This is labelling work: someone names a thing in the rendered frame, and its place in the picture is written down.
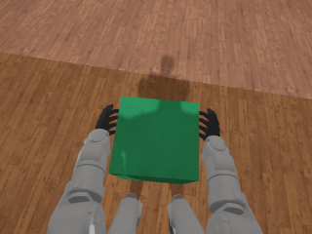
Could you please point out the robot left upper arm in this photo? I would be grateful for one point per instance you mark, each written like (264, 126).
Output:
(78, 218)

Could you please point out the left robot shin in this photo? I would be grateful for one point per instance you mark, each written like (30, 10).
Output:
(131, 195)

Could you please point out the robot right upper arm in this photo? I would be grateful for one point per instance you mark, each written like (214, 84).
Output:
(223, 222)

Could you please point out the robot right forearm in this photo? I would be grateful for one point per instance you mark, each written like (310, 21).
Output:
(224, 188)

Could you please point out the robot left hand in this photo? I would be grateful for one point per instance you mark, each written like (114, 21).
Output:
(104, 119)

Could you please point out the robot right hand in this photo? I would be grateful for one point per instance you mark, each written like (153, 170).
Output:
(212, 125)

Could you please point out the carton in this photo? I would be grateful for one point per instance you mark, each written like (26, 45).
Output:
(157, 140)

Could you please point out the robot left thigh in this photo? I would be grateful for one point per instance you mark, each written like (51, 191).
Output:
(127, 217)

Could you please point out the robot left forearm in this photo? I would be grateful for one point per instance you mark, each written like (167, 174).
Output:
(86, 183)

